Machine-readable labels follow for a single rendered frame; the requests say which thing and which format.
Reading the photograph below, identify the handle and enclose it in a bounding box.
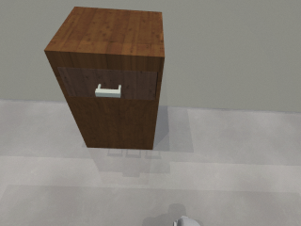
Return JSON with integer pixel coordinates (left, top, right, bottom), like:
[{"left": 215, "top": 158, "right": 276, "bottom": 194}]
[{"left": 95, "top": 84, "right": 121, "bottom": 98}]

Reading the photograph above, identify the drawer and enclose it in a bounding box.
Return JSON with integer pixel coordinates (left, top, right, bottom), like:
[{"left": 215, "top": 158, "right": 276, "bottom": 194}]
[{"left": 57, "top": 67, "right": 157, "bottom": 101}]

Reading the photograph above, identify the cabinet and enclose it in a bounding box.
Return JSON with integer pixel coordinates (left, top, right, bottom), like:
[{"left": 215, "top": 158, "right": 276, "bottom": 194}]
[{"left": 44, "top": 7, "right": 165, "bottom": 150}]

